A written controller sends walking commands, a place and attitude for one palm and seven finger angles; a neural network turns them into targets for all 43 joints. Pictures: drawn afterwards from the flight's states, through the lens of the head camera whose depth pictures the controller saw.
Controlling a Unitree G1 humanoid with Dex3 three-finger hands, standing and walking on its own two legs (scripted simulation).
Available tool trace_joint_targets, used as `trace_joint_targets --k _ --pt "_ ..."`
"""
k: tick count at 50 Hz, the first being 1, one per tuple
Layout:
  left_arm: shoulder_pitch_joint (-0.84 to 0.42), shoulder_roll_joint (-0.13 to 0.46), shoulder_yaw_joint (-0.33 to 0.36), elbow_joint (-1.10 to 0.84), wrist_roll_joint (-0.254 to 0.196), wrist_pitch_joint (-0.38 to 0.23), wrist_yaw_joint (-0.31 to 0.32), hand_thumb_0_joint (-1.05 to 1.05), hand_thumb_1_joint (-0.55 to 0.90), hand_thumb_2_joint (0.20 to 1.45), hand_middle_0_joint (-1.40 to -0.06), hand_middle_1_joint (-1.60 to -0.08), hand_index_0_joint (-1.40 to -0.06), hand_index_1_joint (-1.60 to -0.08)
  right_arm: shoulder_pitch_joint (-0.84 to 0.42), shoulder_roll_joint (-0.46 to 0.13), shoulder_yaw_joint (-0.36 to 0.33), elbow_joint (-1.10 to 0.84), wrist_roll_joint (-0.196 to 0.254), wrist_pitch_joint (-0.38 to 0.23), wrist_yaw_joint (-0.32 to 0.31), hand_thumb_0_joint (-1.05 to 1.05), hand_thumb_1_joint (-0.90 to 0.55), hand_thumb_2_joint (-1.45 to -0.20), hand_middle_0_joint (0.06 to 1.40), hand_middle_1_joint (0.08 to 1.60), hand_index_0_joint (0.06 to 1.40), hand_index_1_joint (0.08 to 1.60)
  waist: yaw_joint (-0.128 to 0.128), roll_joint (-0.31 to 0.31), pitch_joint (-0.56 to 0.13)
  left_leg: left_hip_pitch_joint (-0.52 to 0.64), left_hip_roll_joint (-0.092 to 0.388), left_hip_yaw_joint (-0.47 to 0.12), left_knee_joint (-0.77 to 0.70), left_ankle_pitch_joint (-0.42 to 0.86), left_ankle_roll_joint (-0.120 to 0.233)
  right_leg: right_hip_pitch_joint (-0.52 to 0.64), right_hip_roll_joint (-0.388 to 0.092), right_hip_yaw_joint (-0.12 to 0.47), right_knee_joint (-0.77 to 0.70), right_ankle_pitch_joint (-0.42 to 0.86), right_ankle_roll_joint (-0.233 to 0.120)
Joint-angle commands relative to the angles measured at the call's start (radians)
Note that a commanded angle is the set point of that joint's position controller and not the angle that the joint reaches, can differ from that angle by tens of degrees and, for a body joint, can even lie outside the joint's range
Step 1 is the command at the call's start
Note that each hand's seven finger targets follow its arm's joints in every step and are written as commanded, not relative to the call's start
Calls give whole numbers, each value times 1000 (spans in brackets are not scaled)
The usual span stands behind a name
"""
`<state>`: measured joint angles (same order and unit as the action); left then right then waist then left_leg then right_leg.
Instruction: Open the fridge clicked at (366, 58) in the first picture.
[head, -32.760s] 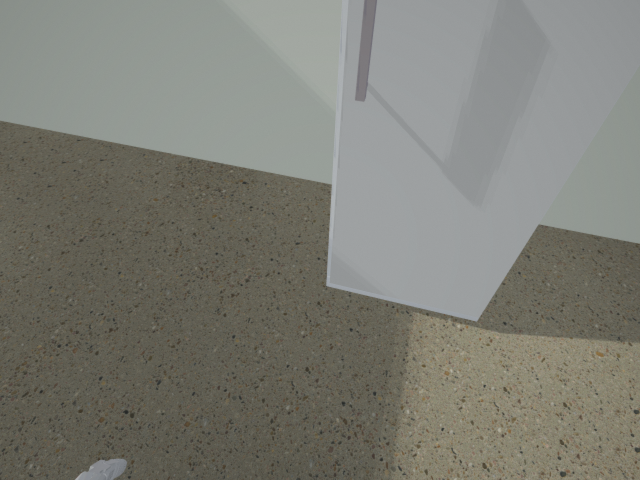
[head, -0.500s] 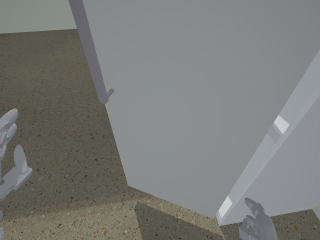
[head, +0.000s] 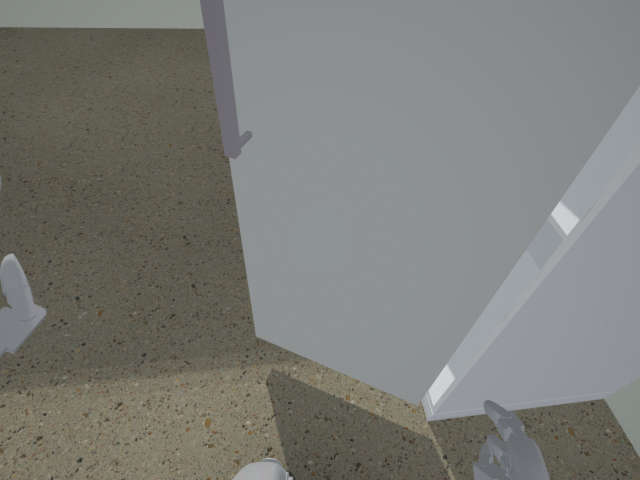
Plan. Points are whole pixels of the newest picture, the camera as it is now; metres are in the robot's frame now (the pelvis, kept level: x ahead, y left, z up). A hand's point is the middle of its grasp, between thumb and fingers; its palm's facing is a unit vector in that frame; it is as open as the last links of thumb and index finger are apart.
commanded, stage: step back with the hand held close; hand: left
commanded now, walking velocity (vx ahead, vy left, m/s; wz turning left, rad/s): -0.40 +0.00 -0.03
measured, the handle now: (224, 17) +0.59 +0.18 +0.29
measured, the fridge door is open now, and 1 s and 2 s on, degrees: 60 60 60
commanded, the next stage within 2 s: stop stepping back and stand still in 0.32 s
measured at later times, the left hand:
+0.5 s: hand out of the picture +0.01 +0.31 +0.19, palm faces +0.62 -0.71 -0.34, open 7.4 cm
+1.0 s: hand out of the picture -0.12 +0.35 +0.21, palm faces +0.44 -0.84 -0.33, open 7.4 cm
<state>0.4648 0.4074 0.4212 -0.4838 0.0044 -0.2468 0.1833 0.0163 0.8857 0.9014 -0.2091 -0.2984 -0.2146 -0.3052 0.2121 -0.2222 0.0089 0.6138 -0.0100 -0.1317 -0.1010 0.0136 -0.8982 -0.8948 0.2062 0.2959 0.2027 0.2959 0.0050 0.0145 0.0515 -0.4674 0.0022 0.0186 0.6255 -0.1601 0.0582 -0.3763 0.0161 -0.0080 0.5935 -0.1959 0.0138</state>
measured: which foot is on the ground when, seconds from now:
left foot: down 0.00-0.46, up 0.48-0.62, down 0.64-0.88, up 0.90-1.00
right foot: down 0.00-0.26, up 0.28-0.46, down 0.48-0.64, up 0.66-0.90, down 0.92-1.00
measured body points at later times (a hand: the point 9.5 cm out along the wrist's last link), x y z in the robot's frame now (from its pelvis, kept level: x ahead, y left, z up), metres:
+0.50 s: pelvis -0.14 +0.01 -0.03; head -0.16 +0.05 +0.42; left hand -0.03 +0.34 +0.21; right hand +0.08 -0.18 -0.08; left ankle +0.07 +0.12 -0.70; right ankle -0.14 -0.12 -0.73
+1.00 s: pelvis -0.32 +0.09 +0.01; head -0.35 +0.14 +0.45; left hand -0.15 +0.39 +0.23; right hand -0.14 -0.15 -0.04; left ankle -0.23 +0.19 -0.66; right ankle -0.28 +0.00 -0.72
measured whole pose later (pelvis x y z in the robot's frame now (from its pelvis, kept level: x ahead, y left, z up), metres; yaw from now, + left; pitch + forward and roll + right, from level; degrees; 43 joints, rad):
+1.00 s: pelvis -0.32 +0.09 +0.01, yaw -1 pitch -4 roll -1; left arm 0.44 0.49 0.38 -0.58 -0.05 -0.14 0.15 0.02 0.88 0.90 -0.21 -0.30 -0.22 -0.31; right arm 0.19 -0.17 0.02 0.65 -0.01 -0.06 -0.07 0.01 -0.90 -0.89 0.21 0.30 0.20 0.30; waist 0.03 -0.09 -0.03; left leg -0.54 0.09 0.08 1.03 -0.41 -0.04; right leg -0.25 0.04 -0.10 0.58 -0.28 -0.10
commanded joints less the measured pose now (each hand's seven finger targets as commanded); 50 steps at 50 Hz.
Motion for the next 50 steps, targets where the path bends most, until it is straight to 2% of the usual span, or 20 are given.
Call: trace_joint_targets --k 1,7,10,14,17,20,22,23,24,26,28,30,31,34,41,43,44,45,47,50 --pt "-19 168 143 -202 -1 -74 11 0 900 900 -200 -300 -200 -300 -107 -145 -60 -164 -5 -53 -6 0 -900 -900 200 300 200 300 20 138 -139 -295 178 -206 -326 -601 44 323 -2 72 95 -126 -27" --pt "-54 199 130 -238 -17 -66 21 0 900 900 -200 -300 -200 -300 -78 -105 -53 -101 -15 -27 10 0 -900 -900 200 300 200 300 0 -125 -115 89 31 -53 170 -376 -48 -200 -268 389 -272 -301 -159" --pt "-109 197 103 -271 -23 -50 24 0 900 900 -200 -300 -200 -300 -82 -95 -44 -82 -8 -7 15 0 -900 -900 200 300 200 300 -20 -209 -131 263 34 -60 242 -304 -46 -353 -268 274 -259 -322 -129" --pt "-135 205 155 -316 -9 -66 18 0 900 900 -200 -300 -200 -300 -150 -130 -55 -127 -29 -40 -16 0 -900 -900 200 300 200 300 11 392 -175 -299 370 -396 -497 -664 79 156 112 -8 652 -317 -4" --pt "-117 241 171 -299 -51 -65 -11 0 900 900 -200 -300 -200 -300 -159 -118 -100 -111 -1 -74 13 0 -900 -900 200 300 200 300 28 206 -241 -63 313 -139 -397 -430 -8 75 100 -24 684 -353 -5" --pt "-66 194 124 -270 -84 -32 -11 0 900 900 -200 -300 -200 -300 -203 -101 -83 -116 6 -59 33 0 -900 -900 200 300 200 300 35 300 -242 -87 287 21 -445 -510 -111 207 88 -116 435 -453 -50" --pt "-81 247 159 -292 -89 -26 -8 0 900 900 -200 -300 -200 -300 -182 -80 -76 -127 14 -40 20 0 -900 -900 200 300 200 300 40 139 -168 49 160 151 -101 -463 -179 14 -33 37 -63 -548 -145" --pt "-91 256 149 -304 -79 -43 -12 0 900 900 -200 -300 -200 -300 -152 -62 -73 -112 19 -35 21 0 -900 -900 200 300 200 300 32 -181 -90 187 43 144 409 -310 -187 -330 -288 497 -426 -663 -238" --pt "-186 300 158 -378 -61 -49 -4 0 900 900 -200 -300 -200 -300 -147 -84 -64 -100 7 -31 33 0 -900 -900 200 300 200 300 31 -309 -8 60 32 -66 733 -294 -144 -446 -459 732 -525 -561 -307" --pt "-237 200 67 -263 -73 4 -36 0 900 900 -200 -300 -200 -300 -120 -68 -32 -91 9 -33 29 0 -900 -900 200 300 200 300 9 -296 21 -30 32 -49 642 -240 -107 -227 -250 411 -391 -369 -178" --pt "-321 192 62 -232 -54 21 -24 0 900 900 -200 -300 -200 -300 -122 -102 -44 -85 13 -59 0 0 -900 -900 200 300 200 300 -7 -248 10 179 87 -55 224 -301 -63 -178 -258 324 -264 -161 -145" --pt "-351 139 14 -154 -23 19 -11 0 900 900 -200 -300 -200 -300 -88 -118 -32 -52 -3 -60 -8 0 -900 -900 200 300 200 300 -23 93 -43 321 86 -40 -153 -236 -36 -138 -144 203 -77 -158 -79" --pt "-371 132 7 -159 -17 1 -4 0 900 900 -200 -300 -200 -300 -94 -140 -34 -74 -5 -68 -10 0 -900 -900 200 300 200 300 -8 300 -57 297 212 -187 -295 -286 0 -124 -49 121 52 -176 -26" --pt "-299 147 12 -178 -22 -5 -8 0 900 900 -200 -300 -200 -300 -135 -118 -34 -101 -6 -60 6 0 -900 -900 200 300 200 300 -4 250 -104 126 319 -323 -540 -630 -28 -14 24 22 369 -256 5" --pt "-38 180 25 -313 -50 74 -4 0 900 900 -200 -300 -200 -300 -152 -89 -31 -181 -11 -5 24 0 -900 -900 200 300 200 300 22 247 -155 82 212 12 -480 -543 -117 305 113 -193 59 -346 -66" --pt "-18 216 62 -279 -46 103 -4 0 900 900 -200 -300 -200 -300 -149 -73 -42 -179 -15 30 16 0 -900 -900 200 300 200 300 41 23 -140 -87 97 146 -69 -505 -129 430 13 -69 -185 -344 -155" --pt "-70 255 86 -331 -40 95 -7 0 900 900 -200 -300 -200 -300 -136 -63 -47 -171 5 35 25 0 -900 -900 200 300 200 300 36 -234 -111 -122 34 161 402 -313 -109 246 -262 297 -348 -391 -277" --pt "-162 280 114 -399 -60 82 -2 0 900 900 -200 -300 -200 -300 -141 -74 -38 -163 12 26 19 0 -900 -900 200 300 200 300 0 -204 -44 -184 49 24 655 -275 -102 66 -365 437 -423 -381 -336" --pt "-231 258 130 -275 -61 54 6 0 900 900 -200 -300 -200 -300 -118 -34 -26 -111 -15 32 21 0 -900 -900 200 300 200 300 -27 -155 -150 -99 99 27 522 -246 -97 7 -294 294 -420 -649 -137" --pt "-188 192 61 -160 -61 81 -3 0 900 900 -200 -300 -200 -300 -129 -103 -52 -121 8 33 2 0 -900 -900 200 300 200 300 -17 -69 -15 141 122 61 313 -325 -63 -215 -297 276 -364 -697 -222"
